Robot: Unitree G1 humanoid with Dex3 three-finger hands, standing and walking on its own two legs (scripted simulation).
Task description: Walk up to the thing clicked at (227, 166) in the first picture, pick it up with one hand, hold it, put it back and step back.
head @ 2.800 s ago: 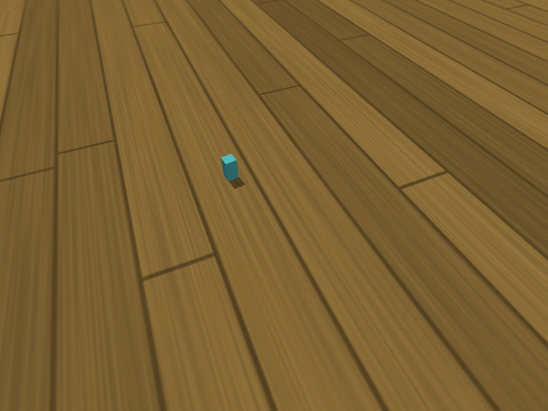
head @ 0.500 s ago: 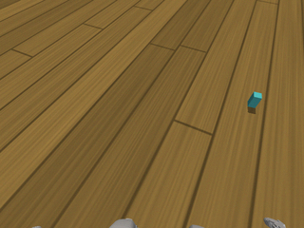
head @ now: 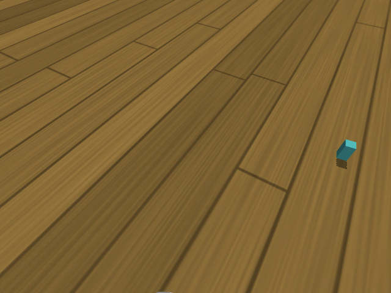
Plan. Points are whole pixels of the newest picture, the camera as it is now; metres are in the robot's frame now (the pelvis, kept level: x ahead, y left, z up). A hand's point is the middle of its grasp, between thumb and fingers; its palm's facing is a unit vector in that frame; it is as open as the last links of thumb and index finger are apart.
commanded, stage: walk up
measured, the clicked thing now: (346, 150) +1.05 -0.95 -0.69
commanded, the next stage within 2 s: stand in 0.44 s
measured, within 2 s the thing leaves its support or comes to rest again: neither
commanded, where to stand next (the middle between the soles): +0.07 -0.02 m, yaw -1 degrees
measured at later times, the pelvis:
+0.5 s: pelvis +0.01 -0.01 +0.02, yaw +2 degrees
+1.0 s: pelvis +0.01 -0.02 +0.03, yaw -1 degrees
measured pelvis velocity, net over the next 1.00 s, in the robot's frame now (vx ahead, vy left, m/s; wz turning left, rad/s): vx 0.01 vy -0.02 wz -0.01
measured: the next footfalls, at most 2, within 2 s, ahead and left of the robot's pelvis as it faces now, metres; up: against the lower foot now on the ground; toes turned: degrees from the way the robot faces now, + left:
none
